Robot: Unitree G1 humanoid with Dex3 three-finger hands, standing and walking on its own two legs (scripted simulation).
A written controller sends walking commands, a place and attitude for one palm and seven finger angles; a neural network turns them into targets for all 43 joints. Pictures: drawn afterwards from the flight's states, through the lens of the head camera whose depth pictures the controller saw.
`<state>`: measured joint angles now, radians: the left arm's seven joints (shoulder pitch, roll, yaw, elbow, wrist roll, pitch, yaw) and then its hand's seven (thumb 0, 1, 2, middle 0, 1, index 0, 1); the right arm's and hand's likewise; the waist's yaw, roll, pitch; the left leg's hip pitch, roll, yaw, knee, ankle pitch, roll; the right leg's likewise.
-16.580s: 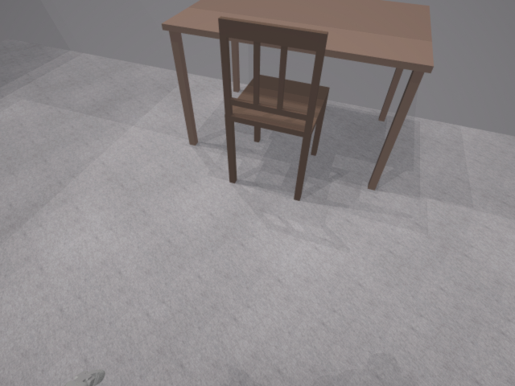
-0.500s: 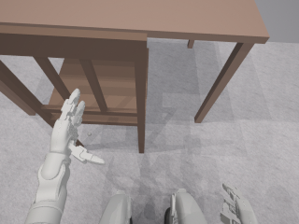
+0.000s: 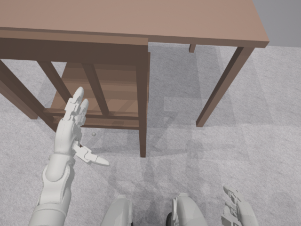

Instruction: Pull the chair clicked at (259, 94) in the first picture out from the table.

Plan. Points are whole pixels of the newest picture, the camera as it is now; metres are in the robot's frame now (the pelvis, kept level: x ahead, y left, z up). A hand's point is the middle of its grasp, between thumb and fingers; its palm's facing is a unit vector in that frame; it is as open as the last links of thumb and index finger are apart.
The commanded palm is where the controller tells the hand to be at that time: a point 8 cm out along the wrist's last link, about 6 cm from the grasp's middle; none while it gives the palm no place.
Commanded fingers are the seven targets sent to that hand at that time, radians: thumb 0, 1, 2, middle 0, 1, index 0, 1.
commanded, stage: aim the fingers beside a spindle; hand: left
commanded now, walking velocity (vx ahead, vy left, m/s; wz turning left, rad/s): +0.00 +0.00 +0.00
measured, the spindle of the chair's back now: (62, 90) +0.49 +0.28 +0.00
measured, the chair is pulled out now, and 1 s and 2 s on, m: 0.00 0.00 0.00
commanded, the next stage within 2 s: push the fingers through the gap in 0.38 s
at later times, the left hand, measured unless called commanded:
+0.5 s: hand (96, 135) +0.34 +0.15 +0.01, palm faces -0.06 -1.00 -0.03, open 16.9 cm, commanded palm +0.32 +0.21 +0.02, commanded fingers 0.00 -0.50 0.30 -0.06 -0.08 -0.06 -0.08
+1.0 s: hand (93, 118) +0.38 +0.16 +0.02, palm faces -0.02 -1.00 -0.05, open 16.9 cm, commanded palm +0.36 +0.21 +0.02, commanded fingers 0.00 -0.50 0.30 -0.06 -0.08 -0.06 -0.08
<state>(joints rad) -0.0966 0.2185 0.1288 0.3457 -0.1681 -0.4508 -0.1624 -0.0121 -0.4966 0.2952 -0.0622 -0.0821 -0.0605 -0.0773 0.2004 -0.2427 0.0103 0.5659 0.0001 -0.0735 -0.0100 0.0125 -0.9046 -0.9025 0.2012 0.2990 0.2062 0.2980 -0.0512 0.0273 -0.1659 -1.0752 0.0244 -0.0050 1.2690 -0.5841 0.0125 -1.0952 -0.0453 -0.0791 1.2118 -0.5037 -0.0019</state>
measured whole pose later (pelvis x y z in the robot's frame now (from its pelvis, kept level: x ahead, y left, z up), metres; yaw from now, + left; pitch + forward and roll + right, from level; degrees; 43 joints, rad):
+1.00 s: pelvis +0.00 +0.00 +0.00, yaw +0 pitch +23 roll -2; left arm -0.30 0.26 0.21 0.55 -0.16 -0.45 -0.17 -0.01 -0.50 0.30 -0.06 -0.08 -0.06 -0.08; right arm 0.22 -0.25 0.01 0.59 0.00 -0.06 -0.01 0.01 -0.90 -0.90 0.20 0.30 0.21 0.30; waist -0.08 0.03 -0.17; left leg -1.11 0.03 0.00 1.28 -0.58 0.01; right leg -1.13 -0.04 -0.08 1.22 -0.50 -0.01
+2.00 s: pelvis +0.00 +0.01 +0.00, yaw -2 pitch +26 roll -2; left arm -0.53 0.31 0.31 0.80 -0.13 -0.49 -0.15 -0.01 -0.49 0.30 -0.06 -0.08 -0.06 -0.08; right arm 0.29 -0.24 0.01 0.61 -0.02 0.03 0.02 0.01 -0.91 -0.90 0.20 0.30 0.21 0.30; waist -0.13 0.03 -0.15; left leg -1.13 0.04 0.02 1.26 -0.58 0.02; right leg -1.16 -0.02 -0.05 1.19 -0.48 0.01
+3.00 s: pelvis +0.00 +0.00 +0.00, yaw -1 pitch +26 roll -2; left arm -0.61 0.31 0.27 0.88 -0.11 -0.51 -0.12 0.00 0.48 0.72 -0.49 -1.43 -0.45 -1.42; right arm 0.27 -0.25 0.01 0.63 -0.02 0.04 0.02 0.01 -0.91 -0.90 0.20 0.30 0.21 0.30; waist -0.13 0.03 -0.15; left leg -1.15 0.03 0.00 1.27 -0.58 0.02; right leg -1.17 -0.03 -0.06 1.20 -0.48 0.00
